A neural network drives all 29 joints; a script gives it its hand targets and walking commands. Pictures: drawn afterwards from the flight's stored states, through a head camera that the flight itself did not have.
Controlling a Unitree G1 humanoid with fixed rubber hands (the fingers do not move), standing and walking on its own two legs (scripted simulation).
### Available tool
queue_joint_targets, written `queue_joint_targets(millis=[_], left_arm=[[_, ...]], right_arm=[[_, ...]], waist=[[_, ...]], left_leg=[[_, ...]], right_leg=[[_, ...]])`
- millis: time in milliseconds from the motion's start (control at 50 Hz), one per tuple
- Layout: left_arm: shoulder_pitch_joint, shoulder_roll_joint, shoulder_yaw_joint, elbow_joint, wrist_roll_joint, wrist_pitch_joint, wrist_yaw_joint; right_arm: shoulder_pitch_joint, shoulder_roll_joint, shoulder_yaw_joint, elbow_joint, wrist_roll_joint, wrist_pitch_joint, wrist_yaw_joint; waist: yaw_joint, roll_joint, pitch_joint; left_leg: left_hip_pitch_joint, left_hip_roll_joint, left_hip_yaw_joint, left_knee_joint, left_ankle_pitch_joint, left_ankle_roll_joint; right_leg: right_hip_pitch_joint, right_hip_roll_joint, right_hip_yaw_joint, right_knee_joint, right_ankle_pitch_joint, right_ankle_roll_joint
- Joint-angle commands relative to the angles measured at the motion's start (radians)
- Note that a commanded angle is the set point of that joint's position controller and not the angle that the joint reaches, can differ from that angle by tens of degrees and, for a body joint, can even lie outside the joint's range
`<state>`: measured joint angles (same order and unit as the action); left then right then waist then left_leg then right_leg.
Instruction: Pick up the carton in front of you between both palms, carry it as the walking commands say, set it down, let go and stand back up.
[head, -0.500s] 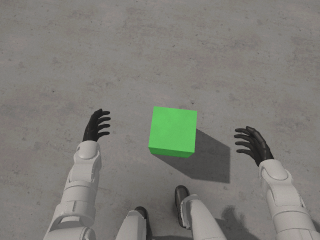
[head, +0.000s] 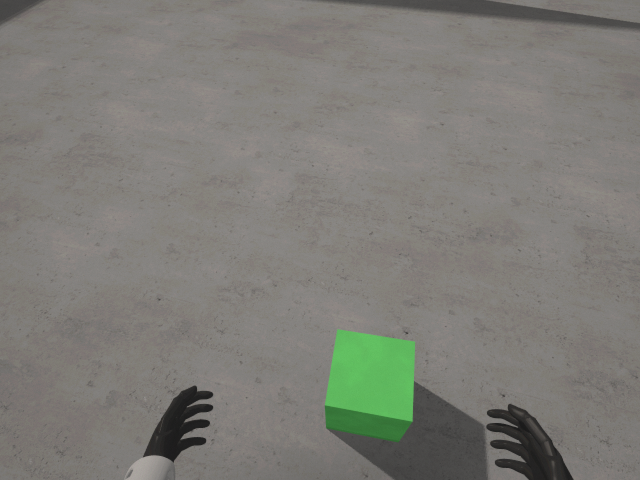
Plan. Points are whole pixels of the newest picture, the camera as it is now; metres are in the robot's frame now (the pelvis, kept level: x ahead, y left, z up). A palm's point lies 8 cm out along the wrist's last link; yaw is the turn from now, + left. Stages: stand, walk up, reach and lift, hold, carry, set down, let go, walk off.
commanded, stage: let go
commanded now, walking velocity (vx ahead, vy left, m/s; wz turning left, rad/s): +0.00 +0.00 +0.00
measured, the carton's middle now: (368, 387) +0.44 -0.09 -0.65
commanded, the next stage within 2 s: stand in 0.48 s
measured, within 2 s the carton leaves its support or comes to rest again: neither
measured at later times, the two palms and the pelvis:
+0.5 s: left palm (157, 470) +0.17 +0.23 -0.07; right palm out of the picture +0.16 -0.24 -0.07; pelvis +0.00 +0.00 +0.00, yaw +0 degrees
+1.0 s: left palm out of the picture +0.13 +0.28 -0.08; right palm (586, 477) +0.16 -0.30 -0.11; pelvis +0.03 -0.02 -0.01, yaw +2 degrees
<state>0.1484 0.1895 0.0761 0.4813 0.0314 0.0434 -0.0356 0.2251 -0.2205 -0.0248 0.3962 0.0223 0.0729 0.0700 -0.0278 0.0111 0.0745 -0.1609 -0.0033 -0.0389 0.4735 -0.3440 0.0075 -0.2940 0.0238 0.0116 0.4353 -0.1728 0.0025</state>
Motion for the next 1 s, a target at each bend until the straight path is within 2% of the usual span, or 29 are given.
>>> queue_joint_targets(millis=[0,180,200,220,260,400,460,480,520,560,620,680,720,840,980], left_arm=[[0.002,0.079,-0.002,-0.127,-0.016,0.001,-0.013],[0.011,0.088,-0.025,-0.165,-0.033,0.044,-0.028],[0.069,0.089,-0.031,-0.104,-0.05,0.017,-0.006],[0.053,0.087,-0.035,-0.12,-0.044,0.014,0.004],[0.038,0.09,-0.039,-0.127,-0.045,0.015,0.012],[0.059,0.102,-0.026,-0.108,-0.034,0.035,0.019],[0.057,0.101,-0.022,-0.106,-0.031,0.042,0.013],[0.057,0.23,0.022,0.038,0.025,0.015,0.04],[0.046,0.251,0.024,0.063,0.033,-0.01,0.047],[0.012,0.24,0.023,0.081,0.029,-0.029,0.044],[0.002,0.241,0.02,0.118,0.021,-0.045,0.034],[0.012,0.254,0.019,0.15,0.017,-0.05,0.034],[0.019,0.264,0.018,0.171,0.015,-0.05,0.037],[0.024,0.291,0.019,0.219,0.01,-0.049,0.048],[0.009,0.299,0.016,0.265,0.005,-0.052,0.053]], right_arm=[[0.001,-0.1,-0.041,-0.073,-0.012,-0.003,-0.003],[-0.012,-0.109,-0.061,-0.077,-0.036,0.036,-0.004],[-0.038,-0.141,-0.07,-0.12,-0.048,0.087,-0.027],[-0.011,-0.137,-0.06,-0.102,-0.047,0.1,-0.034],[-0.009,-0.128,-0.051,-0.108,-0.043,0.11,-0.04],[-0.014,-0.118,-0.045,-0.114,-0.044,0.135,-0.056],[-0.018,-0.115,-0.041,-0.117,-0.048,0.144,-0.06],[-0.062,-0.203,-0.064,0.016,-0.056,0.066,-0.09],[-0.043,-0.191,-0.059,0.036,-0.069,0.004,-0.092],[-0.045,-0.198,-0.055,0.066,-0.073,-0.03,-0.082],[-0.046,-0.218,-0.05,0.108,-0.07,-0.058,-0.072],[-0.028,-0.232,-0.043,0.147,-0.066,-0.067,-0.076],[-0.016,-0.243,-0.04,0.172,-0.063,-0.069,-0.081],[-0.001,-0.264,-0.032,0.229,-0.059,-0.072,-0.093],[0.0,-0.274,-0.026,0.271,-0.057,-0.078,-0.103]], waist=[[0.007,0.049,-0.113],[0.007,0.016,-0.027],[0.015,0.011,-0.083],[0.014,0.034,-0.079],[0.011,0.044,-0.077],[0.027,0.041,-0.069],[0.03,0.029,-0.073],[0.052,0.105,-0.049],[0.039,0.055,-0.046],[0.035,0.013,-0.045],[0.032,-0.006,-0.082],[0.028,-0.017,-0.127],[0.027,-0.02,-0.148],[0.03,-0.026,-0.15],[0.034,-0.009,-0.144]], left_leg=[[-0.193,-0.002,0.001,-0.15,0.235,-0.022],[-0.197,0.015,-0.014,-0.169,0.24,-0.018],[-0.129,0.016,-0.015,-0.121,0.356,-0.028],[-0.114,0.014,-0.014,-0.103,0.4,-0.037],[-0.105,0.015,-0.02,-0.094,0.428,-0.041],[-0.128,0.001,-0.009,-0.085,0.396,-0.031],[-0.141,-0.006,-0.001,-0.087,0.348,-0.023],[-0.18,0.024,-0.011,-0.059,0.096,-0.039],[-0.146,0.034,-0.048,-0.072,-0.095,-0.025],[-0.145,0.044,-0.072,-0.074,-0.151,-0.007],[-0.113,0.05,-0.078,-0.049,-0.009,0.002],[-0.057,0.05,-0.067,-0.011,0.178,-0.009],[-0.032,0.054,-0.066,-0.002,0.248,-0.015],[-0.012,0.062,-0.069,0.0,0.324,-0.017],[-0.016,0.068,-0.073,-0.012,0.351,-0.017]], right_leg=[[0.39,0.038,-0.004,0.019,0.263,0.006],[0.438,0.046,-0.014,0.026,0.229,0.001],[0.384,0.072,-0.026,0.059,0.195,0.008],[0.353,0.069,-0.027,0.057,0.185,0.003],[0.318,0.064,-0.021,0.055,0.183,-0.002],[0.323,0.054,-0.006,0.057,0.215,-0.001],[0.335,0.049,-0.002,0.057,0.216,0.001],[0.161,-0.058,0.015,0.05,0.088,0.008],[0.076,-0.069,0.054,0.015,-0.109,-0.003],[0.04,-0.069,0.071,0.004,-0.18,-0.011],[0.059,-0.073,0.073,0.019,-0.072,-0.022],[0.087,-0.088,0.074,0.043,0.108,-0.034],[0.108,-0.095,0.073,0.055,0.181,-0.04],[0.148,-0.11,0.076,0.058,0.26,-0.045],[0.184,-0.116,0.077,0.054,0.301,-0.047]])
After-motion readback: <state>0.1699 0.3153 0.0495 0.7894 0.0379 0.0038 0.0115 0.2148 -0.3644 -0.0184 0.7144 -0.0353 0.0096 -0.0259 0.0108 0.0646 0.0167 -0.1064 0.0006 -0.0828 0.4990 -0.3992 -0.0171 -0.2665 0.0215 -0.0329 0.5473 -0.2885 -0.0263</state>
